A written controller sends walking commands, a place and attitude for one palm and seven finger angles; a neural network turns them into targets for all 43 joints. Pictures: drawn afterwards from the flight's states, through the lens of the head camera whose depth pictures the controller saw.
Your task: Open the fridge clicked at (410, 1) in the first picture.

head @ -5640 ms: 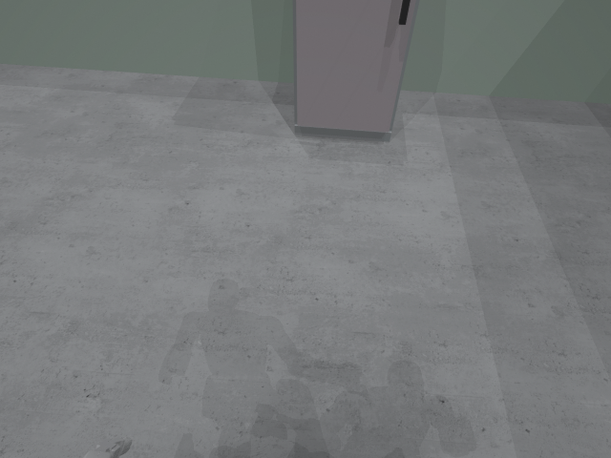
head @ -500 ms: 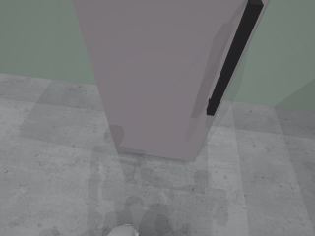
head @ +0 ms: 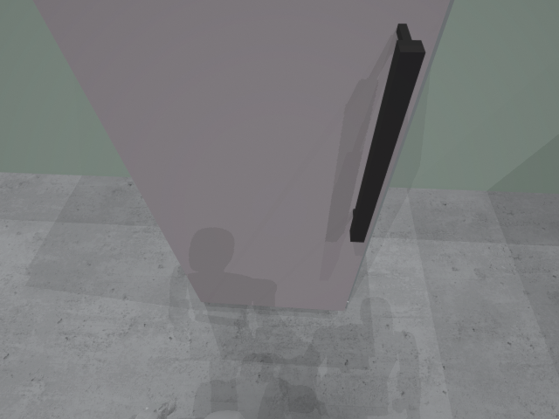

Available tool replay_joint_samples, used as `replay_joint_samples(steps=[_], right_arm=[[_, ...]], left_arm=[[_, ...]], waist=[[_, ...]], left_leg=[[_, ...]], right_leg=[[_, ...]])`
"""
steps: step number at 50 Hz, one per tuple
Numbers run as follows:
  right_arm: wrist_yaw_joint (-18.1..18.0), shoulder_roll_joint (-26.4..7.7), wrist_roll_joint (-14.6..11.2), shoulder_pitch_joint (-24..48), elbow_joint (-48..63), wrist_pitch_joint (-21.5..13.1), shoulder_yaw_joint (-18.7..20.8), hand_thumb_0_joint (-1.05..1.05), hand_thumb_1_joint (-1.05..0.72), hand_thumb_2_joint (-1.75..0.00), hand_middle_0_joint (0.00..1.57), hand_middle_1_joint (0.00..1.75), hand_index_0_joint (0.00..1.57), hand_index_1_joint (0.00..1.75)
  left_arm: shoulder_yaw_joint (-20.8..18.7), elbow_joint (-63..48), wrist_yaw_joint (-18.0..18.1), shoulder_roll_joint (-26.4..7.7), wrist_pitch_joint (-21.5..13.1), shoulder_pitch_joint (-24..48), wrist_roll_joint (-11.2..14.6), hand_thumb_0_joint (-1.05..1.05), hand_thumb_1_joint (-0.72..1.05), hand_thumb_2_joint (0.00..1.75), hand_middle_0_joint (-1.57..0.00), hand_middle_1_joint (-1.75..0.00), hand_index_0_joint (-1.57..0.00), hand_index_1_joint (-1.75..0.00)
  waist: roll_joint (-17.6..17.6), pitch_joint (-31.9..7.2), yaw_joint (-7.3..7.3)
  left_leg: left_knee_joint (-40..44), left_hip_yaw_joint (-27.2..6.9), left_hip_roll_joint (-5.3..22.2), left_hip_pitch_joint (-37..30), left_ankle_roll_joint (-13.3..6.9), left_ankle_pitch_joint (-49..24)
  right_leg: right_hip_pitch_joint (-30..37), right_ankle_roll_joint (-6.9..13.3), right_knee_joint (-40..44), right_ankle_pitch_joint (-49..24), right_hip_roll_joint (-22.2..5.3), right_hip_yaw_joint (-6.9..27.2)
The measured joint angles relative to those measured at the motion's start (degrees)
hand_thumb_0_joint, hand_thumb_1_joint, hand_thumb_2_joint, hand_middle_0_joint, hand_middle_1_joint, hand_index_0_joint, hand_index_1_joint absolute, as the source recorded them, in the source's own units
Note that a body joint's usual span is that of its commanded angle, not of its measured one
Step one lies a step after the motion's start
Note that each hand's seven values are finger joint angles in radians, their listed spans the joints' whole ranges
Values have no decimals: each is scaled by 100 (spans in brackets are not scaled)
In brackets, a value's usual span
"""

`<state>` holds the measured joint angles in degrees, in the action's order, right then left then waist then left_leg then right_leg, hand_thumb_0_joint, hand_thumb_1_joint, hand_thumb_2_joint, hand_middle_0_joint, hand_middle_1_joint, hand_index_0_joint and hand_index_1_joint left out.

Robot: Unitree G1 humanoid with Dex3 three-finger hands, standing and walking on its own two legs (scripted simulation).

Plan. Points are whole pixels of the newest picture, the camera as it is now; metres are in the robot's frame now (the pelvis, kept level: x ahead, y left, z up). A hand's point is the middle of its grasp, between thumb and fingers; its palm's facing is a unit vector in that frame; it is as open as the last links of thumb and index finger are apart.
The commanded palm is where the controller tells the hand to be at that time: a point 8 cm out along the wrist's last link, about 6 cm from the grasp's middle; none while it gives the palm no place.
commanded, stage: come to a stop and stand still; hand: right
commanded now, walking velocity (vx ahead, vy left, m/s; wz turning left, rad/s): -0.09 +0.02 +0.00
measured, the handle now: (374, 158) +0.49 -0.13 +0.08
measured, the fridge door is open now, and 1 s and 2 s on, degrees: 0 0 0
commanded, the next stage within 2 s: look again from close up in 1.18 s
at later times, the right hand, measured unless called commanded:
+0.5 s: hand out of the picture +0.00 -0.14 -0.16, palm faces +0.09 +0.97 -0.25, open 7.3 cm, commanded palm none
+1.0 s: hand out of the picture -0.05 -0.14 -0.18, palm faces +0.05 +0.98 -0.17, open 7.4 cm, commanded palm none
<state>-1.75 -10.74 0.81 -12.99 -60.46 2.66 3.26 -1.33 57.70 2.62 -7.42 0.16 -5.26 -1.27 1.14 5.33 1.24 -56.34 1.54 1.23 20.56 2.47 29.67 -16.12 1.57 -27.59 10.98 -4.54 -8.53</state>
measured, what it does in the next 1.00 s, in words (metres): steps on the spot: left foot, then right foot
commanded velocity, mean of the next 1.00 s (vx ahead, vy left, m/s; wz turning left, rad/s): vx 0.03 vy -0.06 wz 0.00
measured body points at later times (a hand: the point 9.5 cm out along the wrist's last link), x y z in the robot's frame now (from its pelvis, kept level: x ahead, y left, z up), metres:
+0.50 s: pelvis -0.04 +0.05 +0.00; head -0.02 +0.07 +0.45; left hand -0.02 +0.30 -0.16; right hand -0.01 -0.19 -0.14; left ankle -0.02 +0.17 -0.74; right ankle -0.07 -0.09 -0.72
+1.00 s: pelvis -0.04 +0.02 +0.00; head -0.03 +0.02 +0.45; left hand -0.04 +0.24 -0.16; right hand -0.05 -0.19 -0.16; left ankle -0.02 +0.17 -0.74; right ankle -0.08 -0.09 -0.74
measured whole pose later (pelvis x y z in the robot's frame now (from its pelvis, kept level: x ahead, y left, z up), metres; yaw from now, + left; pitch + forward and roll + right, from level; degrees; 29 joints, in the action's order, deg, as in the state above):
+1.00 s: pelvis -0.04 +0.02 +0.00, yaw +0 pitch -1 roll +0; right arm -1.7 -8.0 0.7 -15.7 -66.5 0.3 0.4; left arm -0.1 65.2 1.8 -7.9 -0.6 -15.8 -0.6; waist 0.4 1.8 0.6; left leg -23.9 2.4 4.3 11.9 2.7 10.6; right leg -5.9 0.2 -23.0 15.8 -1.0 -5.1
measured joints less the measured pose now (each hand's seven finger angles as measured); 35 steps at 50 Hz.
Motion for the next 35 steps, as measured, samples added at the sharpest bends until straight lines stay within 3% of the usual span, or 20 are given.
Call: replay_joint_samples(steps=[4, 8, 10, 13, 18, 24, 28, 35], right_arm=[[5, -107, 3, 99, 238, 67, 105, 1, -91, -90, 20, 30, 20, 30], [12, -123, 8, 128, 377, -32, 95, 1, -91, -90, 20, 30, 20, 30], [-1, -145, 51, 46, 404, -157, 56, 0, -91, -90, 20, 30, 20, 30], [23, 54, 87, -5, 324, -151, -62, 0, -91, -90, 20, 30, 20, 30], [70, 246, 88, -122, 264, -155, -140, 1, -91, -90, 20, 30, 20, 30], [52, 172, 81, -70, 228, -252, -98, 1, -92, -90, 21, 30, 20, 30], [31, 115, 3, -43, 86, -205, -85, 1, -92, -90, 21, 30, 20, 30], [35, 4, -3, -52, -286, -107, -145, 1, -91, -90, 20, 30, 20, 30]], left_arm=[[-122, -68, -18, -83, 90, 48, -15, -1, 92, 90, -21, -30, -20, -30], [-216, -16, -104, -279, 183, -76, -25, 0, 92, 90, -21, -30, -20, -30], [-249, 17, -150, -337, 230, -203, 19, 0, 92, 90, -21, -30, -20, -30], [-288, 87, -209, -517, 398, -379, 26, 0, 92, 90, -20, -30, -20, -30], [-252, 180, -283, -601, 345, -712, -1, 0, 92, 90, -20, -30, -20, -30], [-164, 283, -238, -538, 281, -975, 23, 0, 91, 90, -20, -30, -19, -30], [-88, 333, -176, -494, 128, -1015, 33, 1, 91, 90, -20, -30, -19, -30], [90, 541, -108, -115, 53, -944, 23, 1, 92, 90, -20, -30, -20, -30]], waist=[[-84, 115, -30], [-240, 55, -69], [-192, -66, -57], [-403, -184, -75], [-343, -382, -85], [-194, -363, -6], [-254, -351, -32], [23, -347, 14]], left_leg=[[-37, -107, 37, 266, 26, -102], [1405, 44, 166, -195, -21, -691], [2181, 16, 261, -469, -91, -1171], [2067, 91, 219, -455, -212, -1145], [2677, 65, 267, -620, -253, -1513], [2951, 155, 304, -618, -243, -1719], [2708, 277, 222, -451, -138, -1644], [3014, 176, 315, -702, -18, -1823]], right_leg=[[-93, -98, 3, -106, -105, -9], [-268, -243, -267, -78, -180, 71], [-442, -334, -640, 172, -126, 78], [-636, -304, -1397, 1216, 62, 496], [-626, -325, -2214, 1037, 276, 600], [36, -399, -1190, 1185, 310, 535], [632, -302, 132, 536, 219, 552], [811, -165, 227, 533, 337, 445]])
